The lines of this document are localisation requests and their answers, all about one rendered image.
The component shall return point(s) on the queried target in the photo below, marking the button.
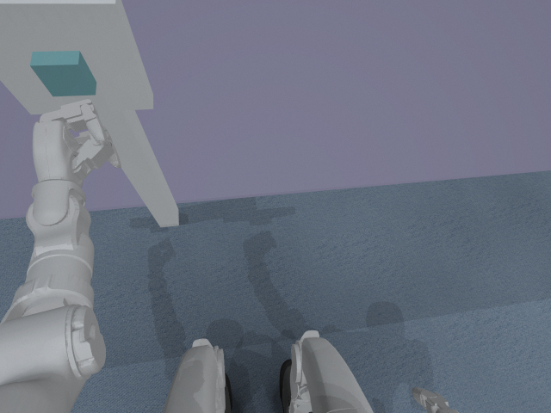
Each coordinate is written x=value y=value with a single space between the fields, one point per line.
x=64 y=73

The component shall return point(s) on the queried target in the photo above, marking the right robot hand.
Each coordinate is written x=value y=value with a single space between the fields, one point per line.
x=432 y=402

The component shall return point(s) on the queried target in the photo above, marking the left robot forearm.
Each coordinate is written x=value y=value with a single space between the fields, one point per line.
x=61 y=266

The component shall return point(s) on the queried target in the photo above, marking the left robot shin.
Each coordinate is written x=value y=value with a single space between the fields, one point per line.
x=220 y=399

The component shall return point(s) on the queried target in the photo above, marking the left robot hand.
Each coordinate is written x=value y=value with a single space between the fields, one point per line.
x=58 y=155

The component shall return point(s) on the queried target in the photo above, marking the panel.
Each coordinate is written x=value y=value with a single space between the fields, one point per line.
x=100 y=30

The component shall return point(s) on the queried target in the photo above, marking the left robot thigh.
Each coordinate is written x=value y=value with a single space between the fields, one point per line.
x=200 y=373

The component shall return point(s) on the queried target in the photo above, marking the left robot upper arm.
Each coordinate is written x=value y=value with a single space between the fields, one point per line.
x=46 y=358

